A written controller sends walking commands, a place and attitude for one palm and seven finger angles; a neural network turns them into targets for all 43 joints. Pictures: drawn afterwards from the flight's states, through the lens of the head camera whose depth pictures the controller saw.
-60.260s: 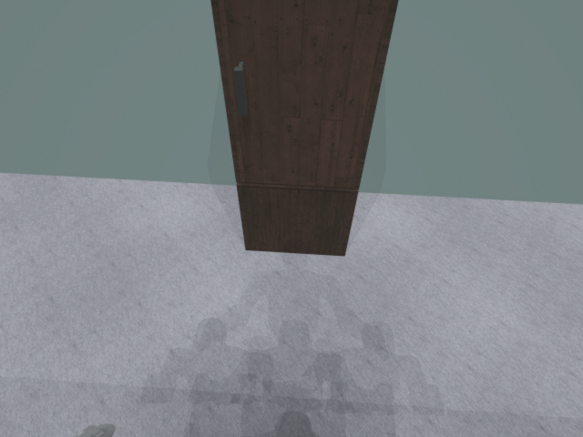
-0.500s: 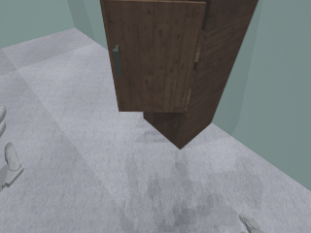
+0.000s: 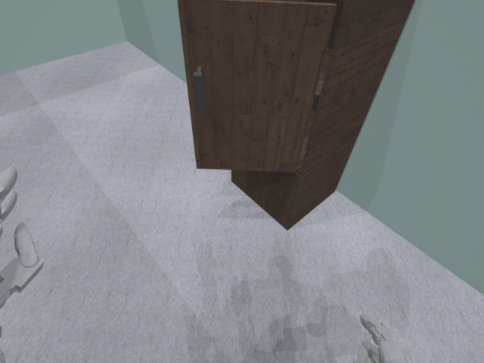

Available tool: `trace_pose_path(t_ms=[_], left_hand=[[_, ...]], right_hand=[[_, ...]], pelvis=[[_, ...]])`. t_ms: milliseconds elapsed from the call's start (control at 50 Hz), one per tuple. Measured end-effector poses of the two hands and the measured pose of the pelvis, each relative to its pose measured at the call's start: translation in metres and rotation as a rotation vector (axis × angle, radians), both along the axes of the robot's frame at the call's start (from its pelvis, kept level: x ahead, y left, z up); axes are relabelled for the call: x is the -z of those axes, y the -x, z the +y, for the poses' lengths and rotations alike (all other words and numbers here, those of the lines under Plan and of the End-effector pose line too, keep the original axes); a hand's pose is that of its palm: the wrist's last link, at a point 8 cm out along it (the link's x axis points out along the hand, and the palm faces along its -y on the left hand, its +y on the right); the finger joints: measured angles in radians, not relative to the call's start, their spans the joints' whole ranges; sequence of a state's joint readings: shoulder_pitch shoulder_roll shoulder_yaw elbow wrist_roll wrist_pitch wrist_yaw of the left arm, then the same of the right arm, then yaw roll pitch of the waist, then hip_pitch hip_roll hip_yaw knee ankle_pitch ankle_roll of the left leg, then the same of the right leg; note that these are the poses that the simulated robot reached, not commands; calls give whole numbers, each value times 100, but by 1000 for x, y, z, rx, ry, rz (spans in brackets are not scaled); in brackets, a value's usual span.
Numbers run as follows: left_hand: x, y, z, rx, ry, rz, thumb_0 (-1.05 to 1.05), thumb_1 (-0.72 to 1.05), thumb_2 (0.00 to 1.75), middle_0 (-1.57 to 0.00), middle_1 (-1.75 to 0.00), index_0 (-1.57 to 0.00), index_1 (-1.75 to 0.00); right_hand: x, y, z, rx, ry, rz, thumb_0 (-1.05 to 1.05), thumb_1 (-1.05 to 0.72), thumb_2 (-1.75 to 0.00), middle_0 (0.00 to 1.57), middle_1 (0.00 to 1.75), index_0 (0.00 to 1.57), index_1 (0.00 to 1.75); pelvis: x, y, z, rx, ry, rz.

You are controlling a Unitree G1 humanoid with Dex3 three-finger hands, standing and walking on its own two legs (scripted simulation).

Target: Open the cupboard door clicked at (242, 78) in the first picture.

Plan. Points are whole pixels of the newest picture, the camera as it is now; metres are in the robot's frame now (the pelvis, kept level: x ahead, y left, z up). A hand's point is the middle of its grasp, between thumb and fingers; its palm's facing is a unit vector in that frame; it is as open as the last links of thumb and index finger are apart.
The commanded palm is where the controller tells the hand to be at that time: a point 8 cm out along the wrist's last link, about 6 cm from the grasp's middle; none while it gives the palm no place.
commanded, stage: let the arm hang, fingers relaxed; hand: left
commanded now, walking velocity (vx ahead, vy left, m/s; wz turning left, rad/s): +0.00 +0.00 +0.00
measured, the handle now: (200, 90) +0.83 +0.18 +0.01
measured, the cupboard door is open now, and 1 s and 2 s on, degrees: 47 47 47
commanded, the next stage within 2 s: stand and wait in 1.20 s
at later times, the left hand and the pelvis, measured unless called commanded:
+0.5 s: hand out of the picture +0.01 +0.18 -0.18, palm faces +0.01 -0.98 -0.17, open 7.2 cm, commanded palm none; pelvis -0.01 +0.00 +0.00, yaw +1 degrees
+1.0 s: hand out of the picture +0.09 +0.22 -0.15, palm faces +0.02 -0.95 -0.31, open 7.4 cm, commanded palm none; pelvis +0.02 -0.01 +0.00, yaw +1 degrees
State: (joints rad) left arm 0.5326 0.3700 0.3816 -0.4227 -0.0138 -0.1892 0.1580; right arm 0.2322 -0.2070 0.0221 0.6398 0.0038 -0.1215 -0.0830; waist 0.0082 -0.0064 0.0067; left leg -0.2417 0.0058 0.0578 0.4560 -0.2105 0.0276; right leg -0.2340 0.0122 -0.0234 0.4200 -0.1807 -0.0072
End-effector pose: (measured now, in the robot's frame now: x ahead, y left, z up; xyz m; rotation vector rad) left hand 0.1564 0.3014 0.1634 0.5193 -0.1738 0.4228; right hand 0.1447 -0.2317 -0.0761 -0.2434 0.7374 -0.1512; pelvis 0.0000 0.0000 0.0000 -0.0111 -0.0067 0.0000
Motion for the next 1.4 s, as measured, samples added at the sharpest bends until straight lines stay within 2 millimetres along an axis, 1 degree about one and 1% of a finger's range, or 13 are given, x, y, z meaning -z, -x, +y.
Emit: trace_pose_path(t_ms=[120,180,240,320,420,520,640,720,840,980,1080,1220,1400], left_hand=[[3,-7,3,33,-25,17,1,88,90,-21,-31,-21,-30],[72,-23,10,35,71,309,0,89,90,-21,-30,-20,-30],[164,-13,3,-3,214,688,0,90,90,-20,-30,-20,-30],[257,41,-33,-15,379,1097,1,90,90,-20,-30,-19,-30],[310,116,-76,-59,559,1387,1,92,89,-21,-30,-20,-30],[315,162,-68,-164,607,1500,1,95,89,-21,-30,-20,-30],[304,180,-47,-258,573,1543,1,93,89,-21,-30,-20,-30],[295,168,-34,-281,534,1519,1,91,89,-21,-30,-20,-30],[285,128,-27,-258,491,1425,1,91,90,-20,-30,-20,-30],[278,76,-34,-186,467,1319,0,90,90,-20,-30,-20,-30],[276,54,-42,-148,466,1288,0,90,90,-20,-30,-20,-30],[278,47,-48,-143,473,1298,0,90,89,-21,-30,-20,-30],[281,60,-47,-187,477,1355,0,90,89,-21,-30,-20,-30]], right_hand=[[1,-4,2,-8,-18,-14,1,-91,-90,20,30,20,30],[23,-4,-4,-57,-35,68,1,-91,-90,20,30,20,30],[41,6,-13,-47,-36,154,1,-91,-90,20,30,20,30],[50,37,-27,3,-18,274,1,-91,-90,20,30,20,30],[50,93,-41,64,30,482,1,-91,-90,20,30,20,30],[49,137,-46,104,46,652,1,-91,-90,20,30,20,30],[55,152,-41,125,14,708,1,-91,-90,20,30,20,30],[61,143,-34,119,-16,687,1,-91,-90,20,30,20,30],[66,115,-28,96,-47,619,0,-91,-90,20,30,20,30],[63,79,-32,80,-47,535,0,-91,-90,20,30,20,30],[58,63,-42,78,-27,507,0,-91,-90,20,30,20,30],[53,56,-57,87,6,513,0,-91,-90,20,30,20,30],[52,57,-68,95,21,554,0,-91,-90,20,30,20,30]], pelvis=[[1,-1,3,-6,4,8],[6,5,8,-22,0,20],[10,10,9,-20,-10,17],[11,12,6,-12,-16,7],[7,9,0,-16,-9,0],[2,5,-5,-28,-1,-4],[-1,-1,-7,-29,-1,-9],[-2,-4,-6,-26,-3,-11],[-3,-10,-6,-24,-8,-14],[-4,-17,-8,-21,-13,-17],[-5,-23,-10,-20,-15,-14],[-6,-31,-15,-21,-17,-11],[-7,-39,-21,-21,-16,-10]])
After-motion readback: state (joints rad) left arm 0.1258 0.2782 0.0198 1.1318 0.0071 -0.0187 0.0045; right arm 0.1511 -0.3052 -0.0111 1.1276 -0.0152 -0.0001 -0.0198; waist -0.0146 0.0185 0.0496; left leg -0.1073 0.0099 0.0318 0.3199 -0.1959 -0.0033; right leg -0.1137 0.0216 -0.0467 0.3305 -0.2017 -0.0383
